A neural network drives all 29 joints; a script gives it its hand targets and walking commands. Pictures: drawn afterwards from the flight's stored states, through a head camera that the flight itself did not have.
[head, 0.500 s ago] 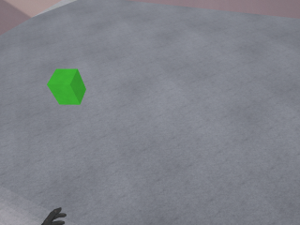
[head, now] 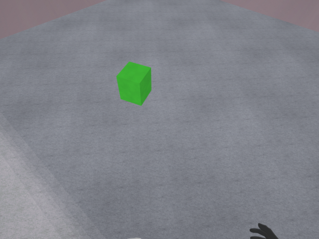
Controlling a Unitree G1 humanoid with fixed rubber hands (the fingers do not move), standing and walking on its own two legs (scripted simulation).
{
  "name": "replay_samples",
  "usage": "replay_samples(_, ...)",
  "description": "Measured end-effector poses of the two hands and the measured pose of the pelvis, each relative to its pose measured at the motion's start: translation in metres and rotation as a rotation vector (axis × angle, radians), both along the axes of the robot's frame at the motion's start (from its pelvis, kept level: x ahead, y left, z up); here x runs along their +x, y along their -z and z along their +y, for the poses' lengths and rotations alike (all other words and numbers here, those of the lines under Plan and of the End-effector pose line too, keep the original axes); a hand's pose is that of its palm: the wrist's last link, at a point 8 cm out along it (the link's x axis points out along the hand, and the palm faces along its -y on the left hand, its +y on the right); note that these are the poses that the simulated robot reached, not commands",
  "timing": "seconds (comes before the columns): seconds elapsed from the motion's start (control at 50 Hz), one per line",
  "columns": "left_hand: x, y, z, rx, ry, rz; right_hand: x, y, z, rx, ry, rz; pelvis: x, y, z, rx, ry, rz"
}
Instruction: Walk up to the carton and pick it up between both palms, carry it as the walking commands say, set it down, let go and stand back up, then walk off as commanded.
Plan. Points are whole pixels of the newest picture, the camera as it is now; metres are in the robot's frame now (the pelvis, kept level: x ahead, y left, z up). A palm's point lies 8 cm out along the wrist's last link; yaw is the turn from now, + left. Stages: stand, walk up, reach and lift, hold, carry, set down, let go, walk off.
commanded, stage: walk up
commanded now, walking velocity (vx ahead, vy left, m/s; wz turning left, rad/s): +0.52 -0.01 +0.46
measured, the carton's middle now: (135, 83) +1.31 +0.34 -0.63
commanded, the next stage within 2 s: none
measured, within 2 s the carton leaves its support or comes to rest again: neither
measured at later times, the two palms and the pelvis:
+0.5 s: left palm (101, 139) +0.42 +0.26 -0.10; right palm (259, 208) +0.26 -0.25 -0.14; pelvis +0.29 +0.00 +0.00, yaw +10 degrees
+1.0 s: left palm (75, 142) +0.42 +0.37 -0.14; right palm (197, 93) +0.69 -0.07 -0.10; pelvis +0.51 +0.14 +0.01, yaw +12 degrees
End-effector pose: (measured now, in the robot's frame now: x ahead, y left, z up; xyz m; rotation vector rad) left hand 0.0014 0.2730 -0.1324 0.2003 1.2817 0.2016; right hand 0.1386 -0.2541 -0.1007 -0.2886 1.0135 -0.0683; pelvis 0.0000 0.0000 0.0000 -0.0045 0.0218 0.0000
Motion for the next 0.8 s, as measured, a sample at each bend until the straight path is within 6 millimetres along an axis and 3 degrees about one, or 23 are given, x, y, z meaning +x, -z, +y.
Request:
replay_samples(0.1,0.135,-0.018,-0.001,-0.05,0.073,-0.196,-0.051,-0.007,0.002,-0.036,0.128,0.201,0.047,-0.017,0.014,-0.007,-0.05,-0.011)
replay_samples(0.2,0.237,-0.033,-0.006,-0.078,0.106,-0.302,-0.064,-0.011,0.012,-0.038,0.188,0.328,0.098,-0.023,0.02,-0.012,-0.091,-0.024)
replay_samples(0.3,0.332,-0.045,-0.019,-0.101,0.128,-0.394,-0.04,-0.006,0.021,-0.022,0.206,0.413,0.158,-0.02,0.018,-0.012,-0.12,-0.024)
replay_samples(0.38,0.408,-0.049,-0.031,-0.094,0.129,-0.467,0.001,0.008,0.016,-0.013,0.203,0.469,0.214,-0.009,0.011,-0.01,-0.137,-0.009)
replay_samples(0.42,0.436,-0.045,-0.031,-0.06,0.109,-0.491,0.028,0.023,0.011,-0.006,0.188,0.498,0.244,0.002,0.006,-0.001,-0.151,-0.004)
replay_samples(0.44,0.443,-0.041,-0.028,-0.036,0.094,-0.486,0.046,0.03,0.007,-0.002,0.176,0.501,0.258,0.007,0.004,0.0,-0.154,-0.002)
replay_samples(0.48,0.435,-0.033,-0.019,0.0,0.052,-0.418,0.094,0.037,0.004,0.003,0.139,0.46,0.279,0.007,0.002,-0.006,-0.171,0.003)
replay_samples(0.56,0.371,-0.03,0.007,0.067,-0.107,-0.191,0.208,0.033,0.007,0.016,0.014,0.33,0.319,-0.007,0.005,0.006,-0.204,-0.012)
replay_samples(0.62,0.323,-0.036,0.013,0.08,-0.209,-0.047,0.287,0.026,0.021,0.034,-0.069,0.254,0.346,-0.016,0.012,0.021,-0.211,-0.026)
replay_samples(0.7,0.282,-0.042,0.008,0.056,-0.297,0.094,0.375,0.015,0.054,0.068,-0.154,0.167,0.381,-0.023,0.028,0.035,-0.214,-0.033)
replay_samples(0.74,0.275,-0.043,0.005,0.034,-0.329,0.143,0.414,0.011,0.078,0.089,-0.192,0.127,0.397,-0.024,0.039,0.036,-0.217,-0.034)
replay_samples(0.8,0.279,-0.038,0.007,-0.015,-0.359,0.188,0.469,0.004,0.118,0.113,-0.24,0.069,0.423,-0.023,0.059,0.028,-0.219,-0.031)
